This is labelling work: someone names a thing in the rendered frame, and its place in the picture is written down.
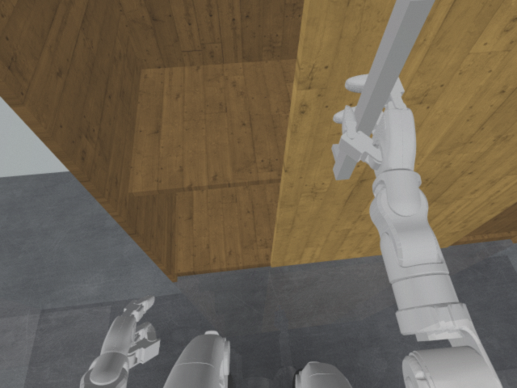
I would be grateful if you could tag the robot right thigh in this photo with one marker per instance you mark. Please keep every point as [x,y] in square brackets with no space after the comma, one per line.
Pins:
[321,375]

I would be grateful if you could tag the robot left hand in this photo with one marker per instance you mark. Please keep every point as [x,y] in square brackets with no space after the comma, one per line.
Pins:
[139,344]

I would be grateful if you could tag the right robot forearm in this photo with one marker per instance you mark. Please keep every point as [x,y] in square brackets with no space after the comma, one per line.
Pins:
[428,306]

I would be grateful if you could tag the right robot upper arm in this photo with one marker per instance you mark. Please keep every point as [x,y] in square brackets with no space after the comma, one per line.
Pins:
[454,367]

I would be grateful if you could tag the robot thigh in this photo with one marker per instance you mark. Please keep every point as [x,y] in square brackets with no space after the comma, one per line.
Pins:
[321,375]
[203,361]

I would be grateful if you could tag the robot left thigh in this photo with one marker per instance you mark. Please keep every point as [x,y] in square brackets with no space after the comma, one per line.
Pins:
[203,361]

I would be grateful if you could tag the handle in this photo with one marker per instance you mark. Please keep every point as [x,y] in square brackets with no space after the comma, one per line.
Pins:
[404,25]

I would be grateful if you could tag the left robot forearm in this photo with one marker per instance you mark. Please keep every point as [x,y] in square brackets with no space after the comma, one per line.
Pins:
[109,370]

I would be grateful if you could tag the wardrobe door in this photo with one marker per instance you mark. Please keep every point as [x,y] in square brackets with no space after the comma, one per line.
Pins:
[506,221]
[460,82]

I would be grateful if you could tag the robot right hand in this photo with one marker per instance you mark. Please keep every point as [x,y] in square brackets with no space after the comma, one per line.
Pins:
[394,132]

